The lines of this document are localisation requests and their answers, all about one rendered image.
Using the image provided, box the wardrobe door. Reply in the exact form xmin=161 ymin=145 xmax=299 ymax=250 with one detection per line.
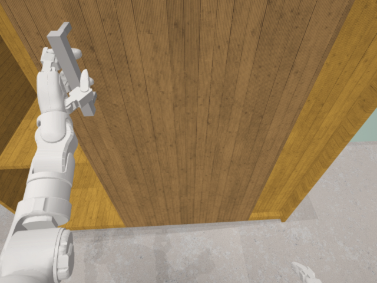
xmin=0 ymin=0 xmax=355 ymax=228
xmin=252 ymin=0 xmax=377 ymax=213

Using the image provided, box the robot left hand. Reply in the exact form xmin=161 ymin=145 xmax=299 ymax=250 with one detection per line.
xmin=37 ymin=47 xmax=94 ymax=115

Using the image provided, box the robot left upper arm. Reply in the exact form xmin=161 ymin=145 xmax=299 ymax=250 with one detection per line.
xmin=0 ymin=227 xmax=74 ymax=283

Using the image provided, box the handle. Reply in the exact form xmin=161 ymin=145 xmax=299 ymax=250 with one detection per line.
xmin=47 ymin=22 xmax=97 ymax=116

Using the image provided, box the left robot forearm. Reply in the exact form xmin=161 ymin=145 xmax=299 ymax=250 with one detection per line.
xmin=0 ymin=111 xmax=78 ymax=277

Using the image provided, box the robot right hand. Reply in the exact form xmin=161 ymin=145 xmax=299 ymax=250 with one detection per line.
xmin=291 ymin=262 xmax=322 ymax=283

